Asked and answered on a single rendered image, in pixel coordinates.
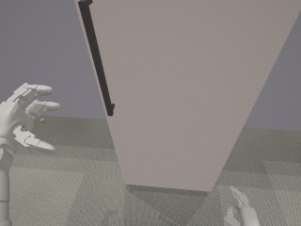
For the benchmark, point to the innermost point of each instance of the left robot forearm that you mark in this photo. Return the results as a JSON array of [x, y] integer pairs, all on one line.
[[7, 151]]

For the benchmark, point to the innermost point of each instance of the robot right hand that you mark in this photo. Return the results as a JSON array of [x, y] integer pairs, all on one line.
[[245, 214]]

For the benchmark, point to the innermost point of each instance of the handle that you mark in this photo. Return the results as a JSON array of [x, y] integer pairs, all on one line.
[[94, 49]]

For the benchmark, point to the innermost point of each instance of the fridge door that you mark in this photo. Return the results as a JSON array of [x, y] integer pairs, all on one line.
[[184, 76]]

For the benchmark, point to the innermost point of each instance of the robot left hand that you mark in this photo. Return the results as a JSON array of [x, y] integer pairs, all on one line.
[[12, 115]]

